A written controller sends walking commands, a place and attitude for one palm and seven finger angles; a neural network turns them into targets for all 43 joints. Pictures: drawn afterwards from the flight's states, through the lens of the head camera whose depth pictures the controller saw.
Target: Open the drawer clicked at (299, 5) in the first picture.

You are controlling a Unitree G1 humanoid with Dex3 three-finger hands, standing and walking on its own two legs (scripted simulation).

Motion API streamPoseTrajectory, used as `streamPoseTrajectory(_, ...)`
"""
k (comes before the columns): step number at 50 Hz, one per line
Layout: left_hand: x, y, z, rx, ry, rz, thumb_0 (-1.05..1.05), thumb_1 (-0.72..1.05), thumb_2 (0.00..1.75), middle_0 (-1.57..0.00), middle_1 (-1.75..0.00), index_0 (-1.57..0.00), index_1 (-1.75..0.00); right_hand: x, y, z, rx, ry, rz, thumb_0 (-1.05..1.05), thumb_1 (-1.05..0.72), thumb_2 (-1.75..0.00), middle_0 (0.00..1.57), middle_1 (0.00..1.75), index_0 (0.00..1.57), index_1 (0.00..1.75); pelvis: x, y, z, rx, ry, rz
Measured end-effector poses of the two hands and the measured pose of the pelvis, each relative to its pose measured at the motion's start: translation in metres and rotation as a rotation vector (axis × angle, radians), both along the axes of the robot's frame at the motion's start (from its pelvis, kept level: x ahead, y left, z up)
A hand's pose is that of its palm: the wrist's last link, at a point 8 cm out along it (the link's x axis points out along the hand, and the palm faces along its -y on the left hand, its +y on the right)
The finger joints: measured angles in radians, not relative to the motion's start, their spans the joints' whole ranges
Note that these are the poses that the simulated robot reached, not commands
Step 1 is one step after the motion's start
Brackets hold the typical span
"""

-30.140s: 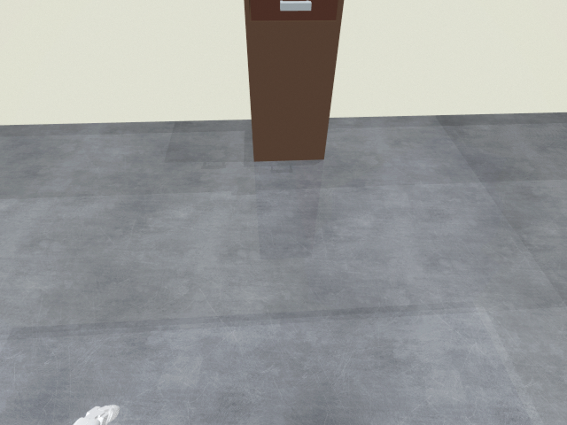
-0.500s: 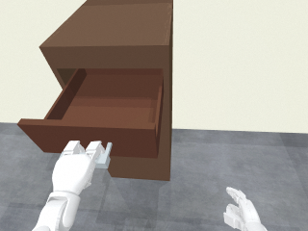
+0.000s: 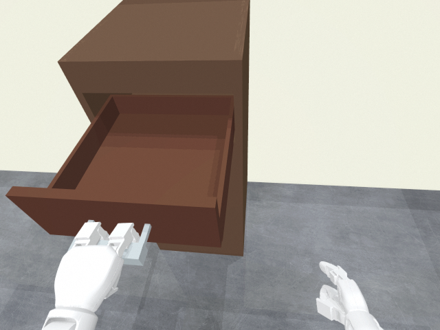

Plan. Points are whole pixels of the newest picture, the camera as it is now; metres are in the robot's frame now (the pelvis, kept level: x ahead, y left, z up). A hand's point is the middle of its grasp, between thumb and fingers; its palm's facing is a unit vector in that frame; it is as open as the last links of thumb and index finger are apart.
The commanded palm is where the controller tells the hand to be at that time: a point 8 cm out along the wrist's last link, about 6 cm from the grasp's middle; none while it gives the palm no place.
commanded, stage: pull the drawer open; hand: left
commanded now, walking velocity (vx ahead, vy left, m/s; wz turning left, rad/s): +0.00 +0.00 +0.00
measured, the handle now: (113, 239) +0.24 +0.22 +0.06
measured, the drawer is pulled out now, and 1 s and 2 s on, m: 0.30 0.30 0.30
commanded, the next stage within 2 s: open the thumb to release the handle in 0.28 s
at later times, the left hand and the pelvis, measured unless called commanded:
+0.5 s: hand (105, 273) +0.19 +0.22 +0.04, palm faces +0.06 -0.08 -0.99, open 6.3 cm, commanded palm +0.16 +0.22 +0.09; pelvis +0.01 +0.00 -0.01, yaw +0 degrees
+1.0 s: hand (106, 272) +0.19 +0.22 +0.04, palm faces +0.04 -0.12 -0.99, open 13.3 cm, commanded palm +0.17 +0.22 +0.09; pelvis -0.01 +0.00 +0.00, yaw +2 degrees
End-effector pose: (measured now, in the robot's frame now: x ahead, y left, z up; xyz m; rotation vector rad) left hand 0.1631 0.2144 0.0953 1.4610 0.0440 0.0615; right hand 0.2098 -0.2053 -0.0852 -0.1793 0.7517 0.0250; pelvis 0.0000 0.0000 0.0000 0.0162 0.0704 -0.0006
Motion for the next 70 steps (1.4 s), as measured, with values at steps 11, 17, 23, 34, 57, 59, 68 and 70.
streamPoseTrajectory(11,0.000,0.000,0.000,-0.005,0.007,-0.004,0.04,0.65,0.76,-0.24,-1.34,-0.36,-1.27,-0.011,-0.012,-0.001,-0.005,0.008,-0.035,0.01,-0.91,-0.90,0.20,0.30,0.20,0.30,0.001,-0.001,-0.002,0.000,0.011,-0.016)
streamPoseTrajectory(17,-0.001,0.001,0.001,-0.009,0.014,-0.006,0.04,0.66,0.74,-0.23,-1.33,-0.36,-1.27,-0.013,-0.019,-0.003,-0.010,0.019,-0.051,0.01,-0.91,-0.90,0.20,0.30,0.20,0.30,0.006,0.000,-0.004,0.000,0.028,-0.023)
streamPoseTrajectory(23,0.003,0.006,-0.002,0.021,-0.023,0.013,0.02,0.65,0.76,-0.27,-1.33,-0.37,-1.28,-0.009,-0.020,-0.013,-0.038,0.046,-0.033,0.01,-0.91,-0.90,0.20,0.30,0.20,0.30,0.007,0.003,-0.007,-0.003,0.042,0.000)
streamPoseTrajectory(34,0.007,0.005,-0.001,-0.008,-0.061,0.108,0.00,0.34,0.66,-0.34,-1.30,-0.38,-1.28,0.004,0.009,-0.014,0.003,0.033,0.030,0.01,-0.91,-0.90,0.20,0.30,0.20,0.30,0.005,0.004,-0.007,-0.001,0.023,0.025)
streamPoseTrajectory(57,0.010,0.006,-0.001,-0.010,-0.027,0.077,0.00,-0.47,0.31,-0.31,-1.22,-0.32,-1.20,-0.006,0.013,-0.004,-0.031,0.015,0.067,0.01,-0.91,-0.90,0.20,0.30,0.20,0.30,-0.014,0.001,-0.001,-0.006,-0.022,0.043)
streamPoseTrajectory(59,0.010,0.006,-0.001,-0.008,-0.031,0.077,0.00,-0.48,0.31,-0.31,-1.22,-0.33,-1.21,-0.011,0.011,-0.006,-0.033,0.028,0.061,0.01,-0.91,-0.90,0.20,0.30,0.20,0.30,-0.015,0.002,-0.001,-0.006,-0.022,0.043)
streamPoseTrajectory(68,0.015,0.008,0.001,0.001,-0.037,0.064,0.00,-0.49,0.31,-0.32,-1.21,-0.35,-1.26,-0.025,0.013,-0.011,-0.037,0.063,0.046,0.01,-0.91,-0.90,0.20,0.30,0.20,0.30,-0.022,0.004,0.000,-0.005,-0.032,0.048)
streamPoseTrajectory(70,0.017,0.008,0.003,0.007,-0.028,0.058,0.00,-0.49,0.31,-0.32,-1.21,-0.37,-1.27,-0.026,0.015,-0.010,-0.034,0.061,0.043,0.01,-0.91,-0.90,0.20,0.30,0.20,0.30,-0.022,0.005,0.001,-0.006,-0.038,0.047)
